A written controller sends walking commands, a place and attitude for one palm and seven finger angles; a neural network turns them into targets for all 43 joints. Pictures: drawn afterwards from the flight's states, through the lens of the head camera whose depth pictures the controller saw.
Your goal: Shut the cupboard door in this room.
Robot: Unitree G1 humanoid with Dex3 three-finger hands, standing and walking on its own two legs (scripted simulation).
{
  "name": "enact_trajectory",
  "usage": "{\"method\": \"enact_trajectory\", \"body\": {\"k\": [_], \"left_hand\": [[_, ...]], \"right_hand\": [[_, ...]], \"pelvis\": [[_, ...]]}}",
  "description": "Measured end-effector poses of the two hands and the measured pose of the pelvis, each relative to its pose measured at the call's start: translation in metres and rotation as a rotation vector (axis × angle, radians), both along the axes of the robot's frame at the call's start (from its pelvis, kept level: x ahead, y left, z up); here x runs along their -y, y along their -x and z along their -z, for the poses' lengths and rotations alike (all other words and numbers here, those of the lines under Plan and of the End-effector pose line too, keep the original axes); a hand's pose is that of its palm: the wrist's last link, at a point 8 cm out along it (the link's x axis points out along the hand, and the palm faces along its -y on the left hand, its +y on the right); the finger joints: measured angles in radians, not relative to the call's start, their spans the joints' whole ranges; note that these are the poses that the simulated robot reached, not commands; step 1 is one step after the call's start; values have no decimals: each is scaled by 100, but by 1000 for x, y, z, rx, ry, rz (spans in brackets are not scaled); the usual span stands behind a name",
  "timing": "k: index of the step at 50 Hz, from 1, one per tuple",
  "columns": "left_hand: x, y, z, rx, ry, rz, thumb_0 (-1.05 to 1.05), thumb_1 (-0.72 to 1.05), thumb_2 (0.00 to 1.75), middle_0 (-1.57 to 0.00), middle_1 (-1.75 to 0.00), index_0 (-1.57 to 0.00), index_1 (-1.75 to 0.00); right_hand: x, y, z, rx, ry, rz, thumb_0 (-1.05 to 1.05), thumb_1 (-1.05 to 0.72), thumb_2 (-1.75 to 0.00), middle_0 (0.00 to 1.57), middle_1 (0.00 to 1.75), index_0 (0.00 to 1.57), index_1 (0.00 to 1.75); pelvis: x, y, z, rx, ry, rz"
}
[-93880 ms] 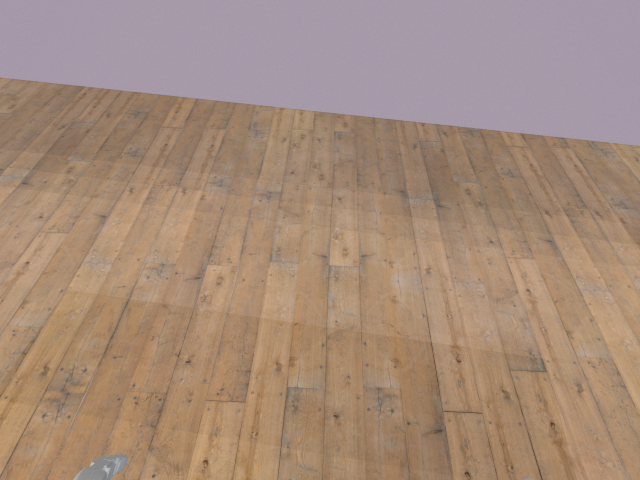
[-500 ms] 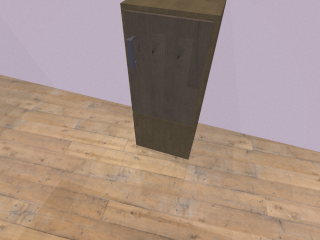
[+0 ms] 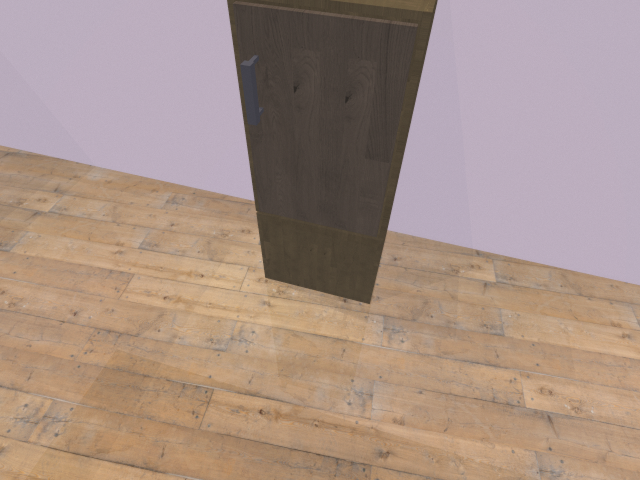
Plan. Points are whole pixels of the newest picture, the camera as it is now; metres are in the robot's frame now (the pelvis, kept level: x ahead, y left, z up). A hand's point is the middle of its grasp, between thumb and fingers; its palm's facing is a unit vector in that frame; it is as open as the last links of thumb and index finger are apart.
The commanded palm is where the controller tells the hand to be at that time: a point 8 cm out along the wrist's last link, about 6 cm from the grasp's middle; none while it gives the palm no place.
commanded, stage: look to check the result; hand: left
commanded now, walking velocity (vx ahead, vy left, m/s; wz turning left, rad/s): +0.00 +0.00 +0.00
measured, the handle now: (254, 90) +0.91 +0.20 +0.04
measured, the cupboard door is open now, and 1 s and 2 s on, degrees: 0 0 0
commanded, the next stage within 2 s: stand and wait in 0.44 s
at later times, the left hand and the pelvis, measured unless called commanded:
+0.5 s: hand out of the picture -0.01 +0.16 -0.18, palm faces +0.02 -0.99 -0.15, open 7.4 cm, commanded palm none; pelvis +0.01 +0.00 +0.00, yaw +0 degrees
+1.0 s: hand out of the picture +0.01 +0.17 -0.18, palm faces +0.02 -0.98 -0.17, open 7.4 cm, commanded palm none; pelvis +0.03 +0.01 +0.00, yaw +0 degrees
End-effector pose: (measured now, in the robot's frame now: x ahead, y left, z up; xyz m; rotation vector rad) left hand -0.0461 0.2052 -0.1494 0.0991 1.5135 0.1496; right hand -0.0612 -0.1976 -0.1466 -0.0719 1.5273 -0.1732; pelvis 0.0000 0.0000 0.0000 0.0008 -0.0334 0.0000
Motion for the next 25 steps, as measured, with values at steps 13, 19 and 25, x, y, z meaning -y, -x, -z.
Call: {"method": "enact_trajectory", "body": {"k": [13,19,25], "left_hand": [[2,-16,2,41,11,13,0,90,90,-20,-30,-20,-29],[1,-24,2,55,12,19,0,90,90,-20,-30,-20,-29],[-3,-30,1,57,6,21,0,90,90,-20,-30,-20,-29]], "right_hand": [[-1,-29,1,79,5,-7,0,-91,-90,19,30,20,30],[-1,-38,1,96,8,-11,0,-91,-90,19,30,20,30],[1,-41,0,93,15,-12,0,-91,-90,19,30,20,30]], "pelvis": [[-3,-3,0,-1,1,6],[-4,-6,0,-4,1,7],[-5,-10,-1,-5,1,8]]}}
